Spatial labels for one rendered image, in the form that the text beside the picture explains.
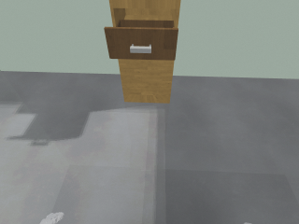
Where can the handle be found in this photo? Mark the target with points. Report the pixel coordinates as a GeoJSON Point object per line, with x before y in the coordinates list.
{"type": "Point", "coordinates": [140, 49]}

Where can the left robot hand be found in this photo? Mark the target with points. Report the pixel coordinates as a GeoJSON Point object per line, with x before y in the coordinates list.
{"type": "Point", "coordinates": [52, 218]}

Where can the drawer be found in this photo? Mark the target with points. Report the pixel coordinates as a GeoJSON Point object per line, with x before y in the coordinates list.
{"type": "Point", "coordinates": [161, 35]}

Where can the cabinet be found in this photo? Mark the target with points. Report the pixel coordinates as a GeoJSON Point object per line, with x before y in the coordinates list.
{"type": "Point", "coordinates": [146, 81]}

